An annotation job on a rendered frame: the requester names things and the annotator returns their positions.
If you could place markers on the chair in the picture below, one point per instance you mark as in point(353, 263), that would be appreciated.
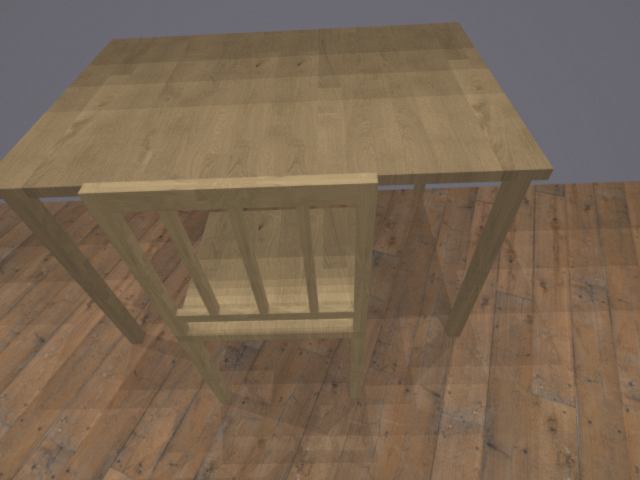
point(259, 275)

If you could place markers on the table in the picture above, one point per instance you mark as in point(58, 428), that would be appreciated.
point(415, 103)

